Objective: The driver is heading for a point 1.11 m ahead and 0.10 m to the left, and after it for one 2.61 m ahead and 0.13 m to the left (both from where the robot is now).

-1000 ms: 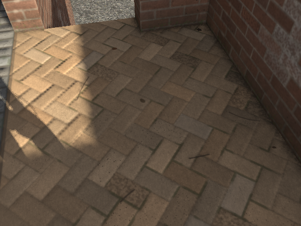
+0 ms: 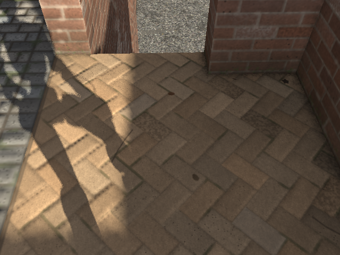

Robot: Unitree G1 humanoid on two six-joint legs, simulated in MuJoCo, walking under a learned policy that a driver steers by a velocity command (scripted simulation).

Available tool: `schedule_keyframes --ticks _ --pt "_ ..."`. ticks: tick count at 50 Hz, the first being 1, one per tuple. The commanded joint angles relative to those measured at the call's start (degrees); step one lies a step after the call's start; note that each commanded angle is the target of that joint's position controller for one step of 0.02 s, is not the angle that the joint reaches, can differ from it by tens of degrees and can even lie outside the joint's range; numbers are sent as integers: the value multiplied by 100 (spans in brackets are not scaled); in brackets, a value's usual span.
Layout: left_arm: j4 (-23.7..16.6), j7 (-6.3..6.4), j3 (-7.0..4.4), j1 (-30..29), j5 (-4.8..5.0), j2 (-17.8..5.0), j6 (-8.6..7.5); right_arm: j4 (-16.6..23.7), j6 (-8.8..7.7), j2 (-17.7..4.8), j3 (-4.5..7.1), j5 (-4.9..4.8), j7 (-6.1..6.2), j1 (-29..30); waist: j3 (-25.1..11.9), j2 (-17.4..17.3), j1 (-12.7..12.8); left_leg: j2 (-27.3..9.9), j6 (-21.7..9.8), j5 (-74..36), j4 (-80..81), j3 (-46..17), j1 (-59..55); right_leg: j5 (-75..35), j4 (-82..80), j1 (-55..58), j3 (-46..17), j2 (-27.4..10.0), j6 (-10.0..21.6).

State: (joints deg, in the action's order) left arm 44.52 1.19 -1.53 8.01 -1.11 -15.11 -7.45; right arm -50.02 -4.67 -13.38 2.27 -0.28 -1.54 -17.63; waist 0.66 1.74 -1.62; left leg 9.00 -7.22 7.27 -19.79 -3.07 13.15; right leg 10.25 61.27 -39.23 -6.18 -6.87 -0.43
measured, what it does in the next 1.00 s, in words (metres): walks ahead, turning left: right foot, then left foot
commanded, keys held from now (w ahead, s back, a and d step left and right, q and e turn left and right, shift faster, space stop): w+q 0.38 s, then w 0.22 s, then s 0.40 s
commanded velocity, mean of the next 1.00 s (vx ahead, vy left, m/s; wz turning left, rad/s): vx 0.34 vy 0.00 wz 0.34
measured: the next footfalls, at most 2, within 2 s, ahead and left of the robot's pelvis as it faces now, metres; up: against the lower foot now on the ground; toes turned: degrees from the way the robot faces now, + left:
right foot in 0.24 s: +0.31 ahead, -0.14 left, +0.00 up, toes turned +13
left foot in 0.72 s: +0.49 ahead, +0.18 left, +0.00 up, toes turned +21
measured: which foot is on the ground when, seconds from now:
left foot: down 0.00-0.24, up 0.26-0.70, down 0.72-1.00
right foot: up 0.00-0.22, down 0.24-0.72, up 0.74-1.00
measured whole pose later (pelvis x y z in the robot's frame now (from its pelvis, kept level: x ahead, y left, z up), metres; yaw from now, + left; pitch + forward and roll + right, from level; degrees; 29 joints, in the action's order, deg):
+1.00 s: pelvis +0.39 +0.05 -0.01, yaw +20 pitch +2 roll -1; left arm 47.7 4.0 -2.6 10.7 -0.2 -15.9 2.4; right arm -43.0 -0.3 -13.5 1.6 1.5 -0.1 -5.7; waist 3.0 1.6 0.1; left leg 0.8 -3.3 4.4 -25.9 1.4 23.3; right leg 27.6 63.3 -31.8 -2.6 -1.6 -5.6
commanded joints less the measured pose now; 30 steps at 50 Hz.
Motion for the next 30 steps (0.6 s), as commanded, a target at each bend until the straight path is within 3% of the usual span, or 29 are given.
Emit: schedule_keyframes --ticks 1,3,7,9,11,12,13,14,15,16,17,20,23,27,30 --pt "-371 95 -76 17 -53 -278 59 528 -108 -921 216 -53 139 264 99 -398 161 -1168 -840 -450 923 -1073 1208 -1090 -1353 836 363 235 -200" --pt "-527 81 -37 -463 25 -196 43 495 -62 -975 246 -117 173 -32 6 -534 -83 -1148 -689 -221 736 -1172 874 -1480 -2307 965 349 449 -238" --pt "-775 -36 -102 -944 154 -457 -39 478 32 -936 252 -162 210 -335 -133 -616 -273 -1462 -618 353 217 -1902 -40 -1231 -3161 1016 122 605 -232" --pt "-825 -105 -170 -889 174 -619 -123 535 78 -964 262 -119 240 -298 -171 -744 -150 -1585 -558 304 -153 -2272 -345 -713 -3433 1298 86 671 -92" --pt "-641 -94 -285 -92 146 -797 -192 641 116 -790 204 -81 246 -142 -481 -853 285 -1311 -334 -10 -880 -2247 -235 -491 -3822 2475 174 607 209" --pt "-540 -48 -377 782 59 -1092 -213 762 80 -456 81 -29 213 -33 -1157 -452 688 -986 -106 196 -2286 -1772 399 -340 -3720 3895 -519 -227 607" --pt "-402 -20 -519 1513 -32 -1566 -119 940 -3 -176 -12 -160 190 -616 -1908 1227 581 -172 305 1744 -4001 -766 2368 663 -4013 5893 -2776 -1498 1529" --pt "-399 -51 -468 1550 61 -1198 -70 942 -30 -639 47 -229 188 -738 -1822 1529 575 -578 383 2548 -5079 -755 3330 1716 -4320 5975 -3996 -1924 1666" --pt "-493 -42 -358 1303 94 -755 -39 931 13 -1037 154 -230 182 -347 -1079 781 669 -828 433 2041 -5524 -820 3599 1765 -4385 5336 -3232 -1708 1417" --pt "-540 -46 -314 1033 90 -656 6 988 62 -1000 168 -161 188 -35 -607 257 601 -1020 496 1565 -5582 -626 3477 1077 -4454 4645 -2357 -1422 1205" --pt "-518 -65 -282 794 81 -578 34 1064 75 -896 177 -102 178 142 -270 113 479 -1159 531 1216 -5334 -589 3350 455 -4631 4067 -1784 -1141 1113" --pt "-385 -141 -255 656 73 -469 -1 1141 181 -554 163 -127 121 101 -43 389 249 -1387 588 828 -4972 -326 2833 -544 -5045 3233 -626 -675 1050" --pt "-163 -191 -328 882 89 -640 -47 1284 193 -396 119 -77 128 313 -14 248 224 -1376 646 440 -4276 -378 2950 -1374 -5199 3250 -160 -672 1250" --pt "15 -168 -354 976 165 -798 31 1461 95 -301 38 -31 34 1000 47 213 364 -1425 615 -560 -2708 -40 2740 -1621 -5240 3396 370 -574 1169" --pt "182 -159 -365 1287 238 -941 103 1640 39 -270 1 -73 -51 1606 194 259 588 -1336 591 -760 -1939 271 2397 -1335 -5201 3461 492 -616 1105"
